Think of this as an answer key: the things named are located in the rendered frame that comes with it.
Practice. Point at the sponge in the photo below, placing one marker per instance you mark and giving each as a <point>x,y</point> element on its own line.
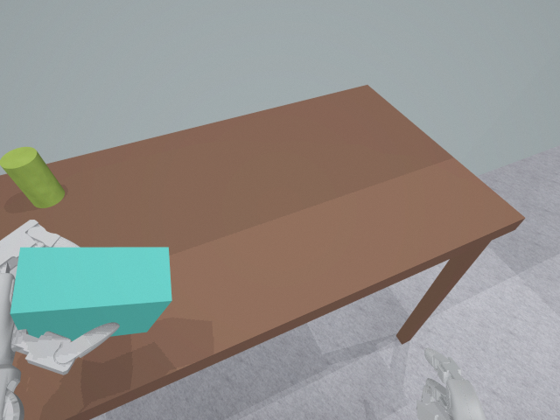
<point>70,291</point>

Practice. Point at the robot right hand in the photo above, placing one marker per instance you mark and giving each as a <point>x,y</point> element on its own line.
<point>458,401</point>

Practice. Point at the robot left hand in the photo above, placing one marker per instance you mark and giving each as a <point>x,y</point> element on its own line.
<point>50,351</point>

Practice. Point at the table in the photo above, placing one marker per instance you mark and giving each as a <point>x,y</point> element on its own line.
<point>272,219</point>

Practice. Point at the left robot forearm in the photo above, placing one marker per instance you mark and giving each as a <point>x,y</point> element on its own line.
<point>11,407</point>

